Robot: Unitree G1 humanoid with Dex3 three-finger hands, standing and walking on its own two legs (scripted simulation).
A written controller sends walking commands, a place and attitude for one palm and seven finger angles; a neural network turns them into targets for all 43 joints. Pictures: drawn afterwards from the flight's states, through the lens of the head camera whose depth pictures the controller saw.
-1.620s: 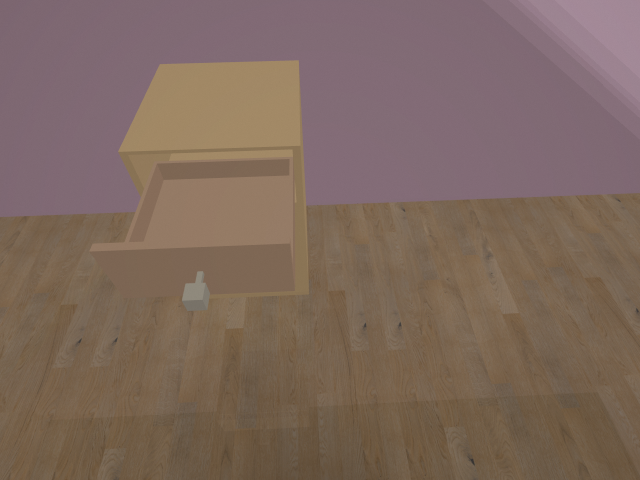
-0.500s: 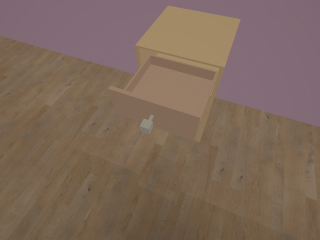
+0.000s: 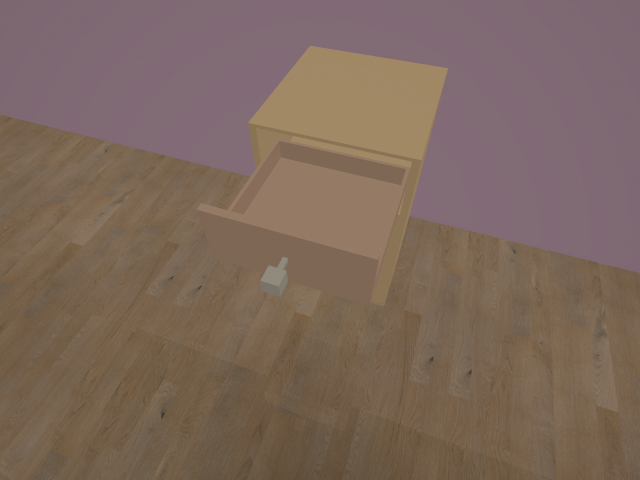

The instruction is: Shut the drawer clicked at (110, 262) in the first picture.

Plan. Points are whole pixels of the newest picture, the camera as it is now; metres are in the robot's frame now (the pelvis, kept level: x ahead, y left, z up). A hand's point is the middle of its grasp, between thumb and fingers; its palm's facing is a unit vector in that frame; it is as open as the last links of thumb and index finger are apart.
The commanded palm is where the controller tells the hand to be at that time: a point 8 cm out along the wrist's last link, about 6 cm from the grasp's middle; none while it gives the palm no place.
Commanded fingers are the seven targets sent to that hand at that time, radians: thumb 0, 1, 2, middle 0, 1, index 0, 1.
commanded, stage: turn or walk to find it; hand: left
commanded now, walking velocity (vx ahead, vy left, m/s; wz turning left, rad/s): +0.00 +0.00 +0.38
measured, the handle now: (278, 273) +0.52 +0.12 -0.20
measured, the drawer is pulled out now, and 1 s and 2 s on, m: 0.30 0.30 0.30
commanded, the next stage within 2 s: look at it before walking up in 0.02 s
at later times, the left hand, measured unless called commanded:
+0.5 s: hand out of the picture -0.01 +0.17 -0.18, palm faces +0.08 -0.98 -0.20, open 7.3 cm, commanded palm none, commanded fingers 0.00 0.90 0.90 -0.20 -0.30 -0.20 -0.30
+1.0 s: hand out of the picture -0.01 +0.17 -0.19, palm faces +0.01 -0.98 -0.18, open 7.3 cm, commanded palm none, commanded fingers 0.00 0.90 0.90 -0.20 -0.30 -0.20 -0.30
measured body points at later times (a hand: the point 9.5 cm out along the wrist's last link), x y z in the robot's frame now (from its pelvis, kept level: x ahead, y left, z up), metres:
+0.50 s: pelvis -0.01 +0.00 +0.00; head +0.02 +0.00 +0.45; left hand -0.01 +0.22 -0.16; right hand -0.01 -0.21 -0.17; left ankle -0.04 +0.14 -0.74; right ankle -0.03 -0.09 -0.74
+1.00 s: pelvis -0.02 +0.00 -0.01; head +0.03 +0.00 +0.44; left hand +0.00 +0.22 -0.17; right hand -0.04 -0.22 -0.17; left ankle -0.04 +0.14 -0.74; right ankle -0.03 -0.09 -0.74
